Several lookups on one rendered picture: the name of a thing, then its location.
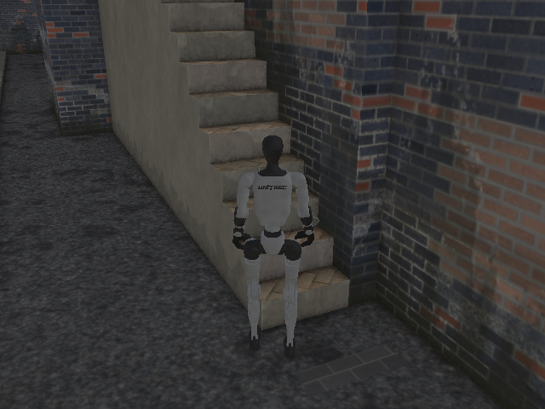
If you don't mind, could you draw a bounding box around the left robot foot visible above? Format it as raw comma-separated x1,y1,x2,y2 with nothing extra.
249,330,261,351

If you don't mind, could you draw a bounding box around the robot left hand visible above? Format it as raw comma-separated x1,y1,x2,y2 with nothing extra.
232,233,251,250

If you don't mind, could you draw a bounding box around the robot left thigh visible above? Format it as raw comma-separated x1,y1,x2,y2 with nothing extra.
244,238,261,299

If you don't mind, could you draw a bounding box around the left robot upper arm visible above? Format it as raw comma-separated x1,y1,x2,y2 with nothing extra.
236,172,255,219

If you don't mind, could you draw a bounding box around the right robot forearm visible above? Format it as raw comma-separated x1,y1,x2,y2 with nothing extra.
301,206,313,235

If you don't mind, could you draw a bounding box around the right robot upper arm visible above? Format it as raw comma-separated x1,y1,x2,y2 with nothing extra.
290,172,310,218

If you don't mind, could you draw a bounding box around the robot right hand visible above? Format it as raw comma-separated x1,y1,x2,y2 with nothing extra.
295,231,314,247

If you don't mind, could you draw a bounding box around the left robot forearm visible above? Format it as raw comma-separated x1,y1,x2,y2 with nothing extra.
233,207,246,237

